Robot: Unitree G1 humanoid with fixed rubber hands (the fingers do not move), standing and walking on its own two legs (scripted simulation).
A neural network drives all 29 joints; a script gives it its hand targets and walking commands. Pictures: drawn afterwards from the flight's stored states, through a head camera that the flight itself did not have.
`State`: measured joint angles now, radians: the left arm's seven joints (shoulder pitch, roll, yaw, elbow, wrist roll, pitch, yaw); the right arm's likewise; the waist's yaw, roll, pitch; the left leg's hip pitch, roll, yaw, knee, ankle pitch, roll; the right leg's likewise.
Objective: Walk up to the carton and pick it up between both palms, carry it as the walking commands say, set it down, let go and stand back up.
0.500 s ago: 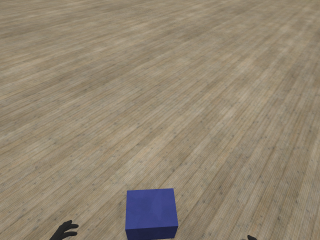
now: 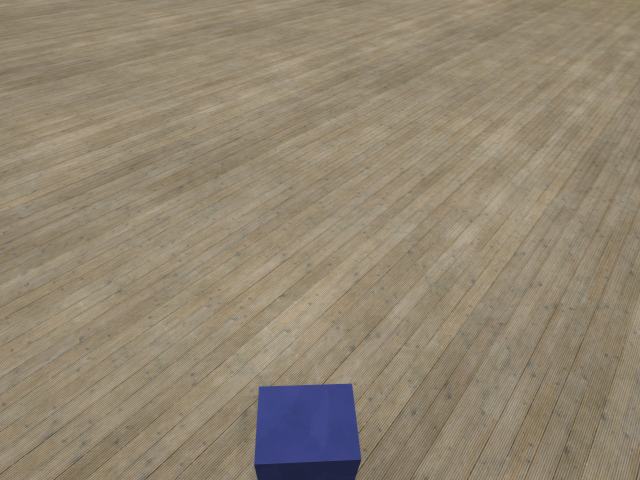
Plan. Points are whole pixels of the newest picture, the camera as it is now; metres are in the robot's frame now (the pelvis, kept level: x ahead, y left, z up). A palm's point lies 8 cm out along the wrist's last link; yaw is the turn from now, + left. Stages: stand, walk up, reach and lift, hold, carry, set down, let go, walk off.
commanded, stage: stand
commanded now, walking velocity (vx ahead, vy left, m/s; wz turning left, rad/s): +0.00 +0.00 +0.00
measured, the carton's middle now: (306, 436) +0.43 +0.03 -0.66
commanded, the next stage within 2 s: none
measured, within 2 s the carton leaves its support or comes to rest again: neither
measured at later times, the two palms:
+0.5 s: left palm out of the picture -0.06 +0.23 -0.14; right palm out of the picture -0.05 -0.22 -0.14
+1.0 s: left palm out of the picture -0.10 +0.21 -0.14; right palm out of the picture -0.07 -0.21 -0.14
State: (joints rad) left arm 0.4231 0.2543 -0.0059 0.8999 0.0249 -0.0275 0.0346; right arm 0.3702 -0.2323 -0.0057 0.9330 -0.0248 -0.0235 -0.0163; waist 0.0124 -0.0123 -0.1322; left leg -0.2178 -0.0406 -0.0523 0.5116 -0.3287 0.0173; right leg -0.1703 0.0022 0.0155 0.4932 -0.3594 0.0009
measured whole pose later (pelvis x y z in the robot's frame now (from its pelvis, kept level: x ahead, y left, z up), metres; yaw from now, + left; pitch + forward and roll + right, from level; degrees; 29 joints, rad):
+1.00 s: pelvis -0.04 +0.00 +0.00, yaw +1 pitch -1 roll +0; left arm 0.41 0.15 -0.01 1.12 0.02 -0.01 0.04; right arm 0.36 -0.14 0.02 1.12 -0.01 0.00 -0.04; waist 0.01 -0.01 -0.04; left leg -0.21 -0.04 -0.06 0.48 -0.25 0.01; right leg -0.16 0.00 0.00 0.47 -0.29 0.00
